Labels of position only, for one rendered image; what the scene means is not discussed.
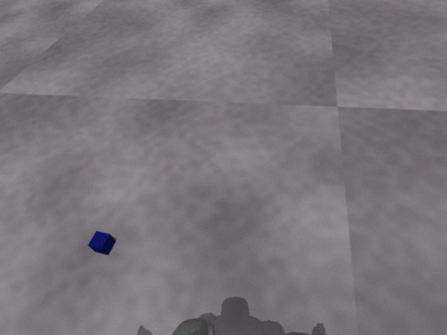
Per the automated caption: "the cube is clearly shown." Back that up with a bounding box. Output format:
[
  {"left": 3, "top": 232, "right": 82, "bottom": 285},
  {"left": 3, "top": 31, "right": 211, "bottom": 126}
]
[{"left": 88, "top": 231, "right": 116, "bottom": 255}]

